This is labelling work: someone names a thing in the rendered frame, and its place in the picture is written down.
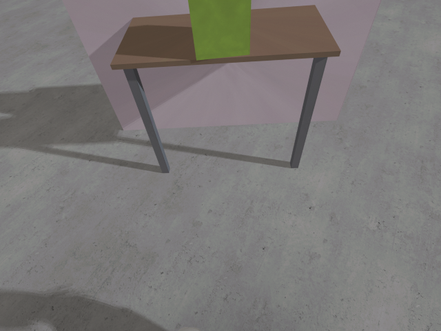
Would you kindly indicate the table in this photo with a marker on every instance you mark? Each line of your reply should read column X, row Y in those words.
column 297, row 32

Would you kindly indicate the carton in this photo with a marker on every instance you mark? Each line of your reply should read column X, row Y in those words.
column 221, row 28

